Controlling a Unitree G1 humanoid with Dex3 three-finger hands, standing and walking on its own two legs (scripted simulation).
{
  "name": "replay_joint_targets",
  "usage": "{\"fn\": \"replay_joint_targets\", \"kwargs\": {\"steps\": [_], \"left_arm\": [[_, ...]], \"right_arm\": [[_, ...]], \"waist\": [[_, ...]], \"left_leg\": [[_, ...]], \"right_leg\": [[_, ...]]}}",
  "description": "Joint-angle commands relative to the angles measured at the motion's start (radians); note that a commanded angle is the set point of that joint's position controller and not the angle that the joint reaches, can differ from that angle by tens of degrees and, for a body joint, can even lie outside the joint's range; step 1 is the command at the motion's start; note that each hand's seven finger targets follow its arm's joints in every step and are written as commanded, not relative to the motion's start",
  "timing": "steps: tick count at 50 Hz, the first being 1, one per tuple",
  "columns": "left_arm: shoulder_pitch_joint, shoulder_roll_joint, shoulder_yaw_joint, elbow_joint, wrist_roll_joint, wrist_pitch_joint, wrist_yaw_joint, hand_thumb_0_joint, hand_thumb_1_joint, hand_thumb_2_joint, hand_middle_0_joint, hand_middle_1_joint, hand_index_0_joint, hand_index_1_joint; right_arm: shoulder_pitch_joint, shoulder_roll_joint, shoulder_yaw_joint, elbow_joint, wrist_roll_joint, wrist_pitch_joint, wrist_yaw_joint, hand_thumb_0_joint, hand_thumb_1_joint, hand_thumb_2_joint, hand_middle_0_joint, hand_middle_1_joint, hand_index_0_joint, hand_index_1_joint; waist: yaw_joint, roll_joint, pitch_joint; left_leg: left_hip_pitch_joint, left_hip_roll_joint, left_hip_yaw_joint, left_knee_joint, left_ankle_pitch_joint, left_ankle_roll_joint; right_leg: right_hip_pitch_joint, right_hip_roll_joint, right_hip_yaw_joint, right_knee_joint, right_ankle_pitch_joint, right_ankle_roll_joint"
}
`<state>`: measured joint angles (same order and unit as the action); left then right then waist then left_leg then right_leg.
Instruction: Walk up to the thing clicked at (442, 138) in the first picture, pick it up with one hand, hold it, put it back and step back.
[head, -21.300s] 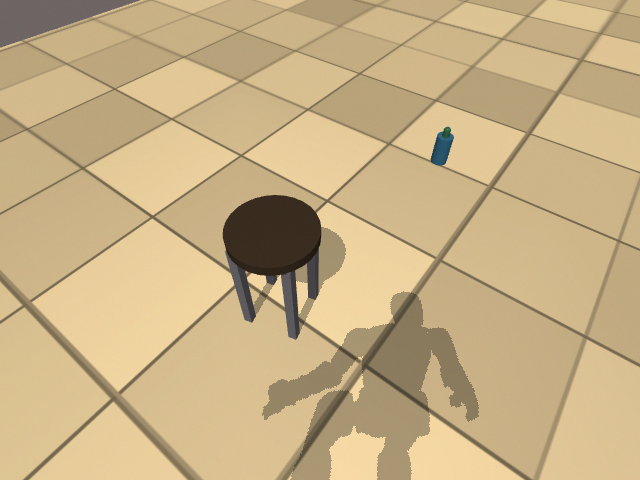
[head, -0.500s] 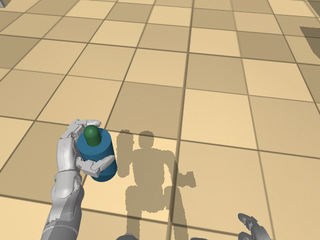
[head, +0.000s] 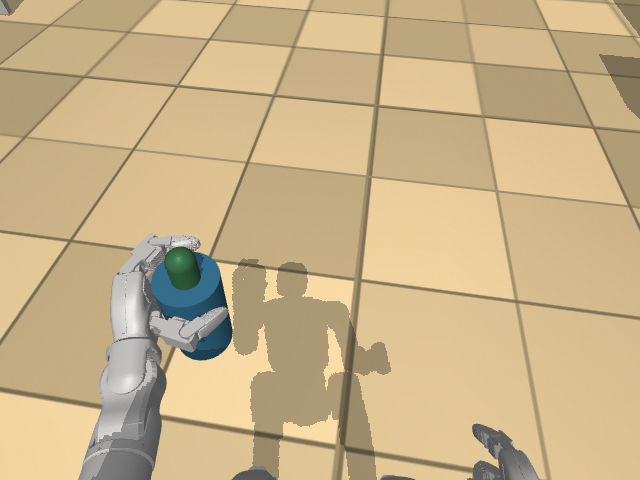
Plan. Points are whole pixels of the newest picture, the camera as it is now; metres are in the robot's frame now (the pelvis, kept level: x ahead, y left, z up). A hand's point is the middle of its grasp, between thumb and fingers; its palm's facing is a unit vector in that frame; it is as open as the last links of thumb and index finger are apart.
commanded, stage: crouch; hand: left
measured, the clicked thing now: (193, 299) +0.33 +0.17 +0.03
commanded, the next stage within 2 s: lower in 1.88 s
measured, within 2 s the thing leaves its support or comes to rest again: neither
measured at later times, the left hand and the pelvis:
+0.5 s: hand (199, 332) +0.34 +0.19 -0.08, palm faces +0.22 -0.97 -0.01, open 11.0 cm; pelvis -0.02 +0.00 -0.07, yaw +0 degrees
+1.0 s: hand (210, 377) +0.35 +0.23 -0.33, palm faces +0.28 -0.96 -0.03, open 11.0 cm; pelvis -0.07 +0.00 -0.28, yaw -4 degrees
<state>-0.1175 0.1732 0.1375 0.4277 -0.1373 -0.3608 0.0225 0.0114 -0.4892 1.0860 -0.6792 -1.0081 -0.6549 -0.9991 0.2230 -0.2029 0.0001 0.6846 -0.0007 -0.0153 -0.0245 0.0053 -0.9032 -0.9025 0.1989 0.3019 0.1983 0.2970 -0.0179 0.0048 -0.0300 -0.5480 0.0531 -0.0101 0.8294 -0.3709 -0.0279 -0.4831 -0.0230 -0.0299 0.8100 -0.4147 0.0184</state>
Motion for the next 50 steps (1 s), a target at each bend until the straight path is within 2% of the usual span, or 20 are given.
{"fn": "replay_joint_targets", "kwargs": {"steps": [1,2,3,8,12,15,19,22,27,31,33,34,36,37,39,42,44,45,47,50], "left_arm": [[-0.364,0.102,0.016,-0.33,-0.028,-0.113,0.001,0.0,0.01,1.19,-1.195,-1.316,-1.203,-1.327],[-0.282,0.104,0.032,-0.234,-0.023,-0.1,0.002,0.0,0.035,1.189,-1.179,-1.317,-1.193,-1.321],[-0.29,0.088,0.011,-0.258,-0.024,-0.101,0.003,0.0,0.042,1.176,-1.159,-1.305,-1.177,-1.305],[-0.301,0.092,0.037,-0.172,-0.02,-0.123,0.0,0.0,0.064,1.173,-1.168,-1.31,-1.192,-1.304],[-0.332,0.121,0.108,-0.116,-0.019,-0.187,0.008,0.0,0.038,1.2,-1.176,-1.342,-1.203,-1.336],[-0.355,0.119,0.116,-0.027,-0.002,-0.25,0.01,0.0,0.053,1.199,-1.163,-1.342,-1.193,-1.332],[-0.425,0.158,0.149,0.028,0.003,-0.348,-0.008,0.0,0.103,1.205,-1.183,-1.348,-1.21,-1.34],[-0.469,0.133,0.135,0.136,-0.01,-0.415,-0.034,0.0,0.086,1.2,-1.194,-1.349,-1.218,-1.344],[-0.51,0.16,0.146,0.203,-0.01,-0.49,-0.038,0.0,0.105,1.208,-1.183,-1.328,-1.203,-1.327],[-0.512,0.257,0.238,0.193,-0.012,-0.518,-0.034,0.0,0.12,1.223,-1.183,-1.328,-1.201,-1.329],[-0.515,0.239,0.25,0.212,-0.024,-0.52,-0.035,0.0,0.104,1.231,-1.187,-1.34,-1.204,-1.343],[-0.523,0.268,0.278,0.186,-0.028,-0.523,-0.035,0.0,0.111,1.244,-1.191,-1.35,-1.207,-1.354],[-0.546,0.281,0.295,0.199,-0.016,-0.526,-0.036,0.0,0.115,1.239,-1.194,-1.343,-1.209,-1.347],[-0.544,0.324,0.33,0.192,-0.012,-0.531,-0.036,0.0,0.122,1.231,-1.188,-1.335,-1.202,-1.34],[-0.584,0.281,0.293,0.239,-0.004,-0.534,-0.053,0.0,0.092,1.24,-1.213,-1.359,-1.227,-1.364],[-0.667,0.283,0.298,0.291,-0.012,-0.547,-0.074,0.0,0.073,1.222,-1.22,-1.351,-1.234,-1.355],[-0.68,0.343,0.342,0.355,-0.008,-0.551,-0.086,0.0,0.086,1.198,-1.211,-1.332,-1.226,-1.335],[-0.703,0.329,0.319,0.374,-0.001,-0.555,-0.094,0.0,0.09,1.205,-1.207,-1.331,-1.222,-1.334],[-0.744,0.395,0.362,0.356,0.005,-0.566,-0.096,0.0,0.088,1.199,-1.211,-1.332,-1.228,-1.333],[-0.787,0.425,0.37,0.35,0.018,-0.572,-0.106,0.0,0.061,1.19,-1.215,-1.336,-1.234,-1.336]], "right_arm": [[-0.033,-0.133,-0.047,-0.134,0.001,-0.042,-0.009,0.0,-0.898,-0.909,0.2,0.3,0.2,0.3],[-0.021,-0.145,-0.054,-0.124,0.002,-0.038,-0.009,0.0,-0.903,-0.91,0.2,0.3,0.2,0.3],[-0.027,-0.143,-0.053,-0.128,0.001,-0.039,-0.006,0.0,-0.902,-0.909,0.2,0.3,0.2,0.3],[-0.027,-0.139,-0.058,-0.113,-0.004,-0.04,0.0,0.0,-0.897,-0.905,0.2,0.3,0.2,0.3],[-0.031,-0.137,-0.064,-0.105,-0.016,-0.042,0.015,0.0,-0.9,-0.906,0.2,0.3,0.2,0.3],[-0.03,-0.145,-0.073,-0.096,-0.028,-0.041,0.027,0.0,-0.895,-0.905,0.2,0.3,0.2,0.3],[-0.019,-0.152,-0.082,-0.085,-0.042,-0.046,0.035,0.0,-0.892,-0.903,0.2,0.3,0.2,0.3],[-0.025,-0.163,-0.08,-0.077,-0.051,-0.058,0.047,0.0,-0.901,-0.905,0.2,0.3,0.2,0.3],[-0.036,-0.191,-0.08,-0.086,-0.064,-0.059,0.062,0.0,-0.88,-0.899,0.199,0.3,0.2,0.3],[-0.023,-0.21,-0.084,-0.062,-0.074,-0.043,0.07,0.0,-0.889,-0.903,0.2,0.3,0.2,0.3],[-0.023,-0.22,-0.087,-0.053,-0.076,-0.036,0.076,0.0,-0.897,-0.906,0.2,0.3,0.2,0.3],[-0.029,-0.222,-0.085,-0.053,-0.077,-0.032,0.079,0.0,-0.9,-0.907,0.2,0.3,0.2,0.3],[-0.02,-0.228,-0.084,-0.045,-0.084,-0.021,0.083,0.0,-0.908,-0.91,0.2,0.3,0.2,0.3],[-0.035,-0.229,-0.082,-0.056,-0.084,-0.018,0.086,0.0,-0.909,-0.91,0.2,0.3,0.2,0.3],[-0.035,-0.223,-0.081,-0.042,-0.09,-0.013,0.091,0.0,-0.92,-0.912,0.2,0.3,0.2,0.3],[-0.038,-0.217,-0.072,-0.017,-0.096,-0.013,0.096,0.0,-0.922,-0.912,0.2,0.3,0.2,0.3],[-0.04,-0.223,-0.067,-0.011,-0.098,-0.013,0.098,0.0,-0.917,-0.91,0.2,0.3,0.2,0.3],[-0.041,-0.221,-0.061,-0.006,-0.105,-0.014,0.1,0.0,-0.913,-0.909,0.2,0.3,0.2,0.3],[-0.047,-0.231,-0.056,-0.002,-0.111,-0.014,0.101,0.0,-0.911,-0.908,0.2,0.3,0.2,0.3],[-0.054,-0.234,-0.048,0.001,-0.119,-0.01,0.102,0.0,-0.91,-0.908,0.2,0.3,0.2,0.3]], "waist": [[-0.007,0.051,-0.295],[-0.007,0.033,-0.276],[-0.006,0.028,-0.264],[-0.02,-0.017,-0.238],[-0.011,-0.023,-0.245],[-0.021,0.01,-0.265],[-0.038,0.029,-0.375],[-0.065,0.042,-0.461],[-0.049,0.085,-0.595],[-0.012,0.118,-0.717],[-0.021,0.106,-0.737],[-0.006,0.127,-0.754],[-0.023,0.113,-0.796],[-0.007,0.116,-0.794],[-0.051,0.069,-0.773],[-0.073,0.07,-0.748],[-0.064,0.049,-0.745],[-0.074,0.072,-0.745],[-0.053,0.13,-0.777],[-0.05,0.198,-0.787]], "left_leg": [[0.19,-0.036,0.01,-0.114,0.178,0.021],[0.186,-0.033,0.007,-0.116,0.193,0.022],[0.173,-0.033,0.007,-0.115,0.191,0.021],[0.119,-0.032,0.005,-0.076,0.194,0.031],[0.03,-0.037,0.007,-0.028,0.132,0.036],[-0.037,-0.036,0.002,0.038,0.1,0.032],[-0.15,-0.042,0.001,0.181,0.063,0.034],[-0.28,-0.039,-0.022,0.328,0.029,0.038],[-0.415,-0.031,-0.05,0.487,0.002,0.031],[-0.494,-0.028,-0.043,0.609,0.101,0.032],[-0.54,-0.027,-0.048,0.662,0.127,0.036],[-0.549,-0.027,-0.049,0.684,0.138,0.036],[-0.575,-0.023,-0.057,0.74,0.182,0.038],[-0.611,-0.025,-0.056,0.758,0.171,0.038],[-0.701,-0.02,-0.057,0.815,0.118,0.045],[-0.811,-0.018,-0.058,0.88,0.008,0.043],[-0.889,-0.016,-0.051,0.928,-0.056,0.044],[-0.901,-0.014,-0.048,0.951,-0.062,0.04],[-0.888,-0.013,-0.049,0.973,-0.093,0.031],[-0.909,-0.014,-0.04,1.004,-0.153,0.021]], "right_leg": [[0.054,0.031,-0.011,-0.122,0.247,-0.02],[0.053,0.033,-0.016,-0.118,0.257,-0.019],[0.05,0.034,-0.017,-0.118,0.258,-0.02],[-0.001,0.029,-0.014,-0.097,0.271,-0.014],[-0.06,0.024,-0.007,-0.05,0.22,-0.016],[-0.164,0.025,-0.003,0.028,0.18,-0.025],[-0.293,0.022,0.013,0.14,0.142,-0.028],[-0.47,0.031,0.008,0.281,0.091,-0.033],[-0.677,0.044,-0.008,0.463,0.027,-0.046],[-0.731,0.047,0.008,0.579,0.101,-0.044],[-0.787,0.053,-0.002,0.637,0.126,-0.044],[-0.812,0.056,-0.005,0.666,0.13,-0.046],[-0.846,0.057,-0.019,0.726,0.163,-0.046],[-0.859,0.059,-0.017,0.75,0.152,-0.047],[-0.893,0.059,-0.012,0.779,0.128,-0.039],[-0.994,0.062,-0.012,0.841,0.029,-0.043],[-1.02,0.063,-0.005,0.867,-0.035,-0.041],[-1.044,0.062,-0.003,0.89,-0.042,-0.042],[-1.109,0.065,-0.016,0.941,-0.083,-0.052],[-1.158,0.065,-0.029,0.995,-0.13,-0.058]]}}
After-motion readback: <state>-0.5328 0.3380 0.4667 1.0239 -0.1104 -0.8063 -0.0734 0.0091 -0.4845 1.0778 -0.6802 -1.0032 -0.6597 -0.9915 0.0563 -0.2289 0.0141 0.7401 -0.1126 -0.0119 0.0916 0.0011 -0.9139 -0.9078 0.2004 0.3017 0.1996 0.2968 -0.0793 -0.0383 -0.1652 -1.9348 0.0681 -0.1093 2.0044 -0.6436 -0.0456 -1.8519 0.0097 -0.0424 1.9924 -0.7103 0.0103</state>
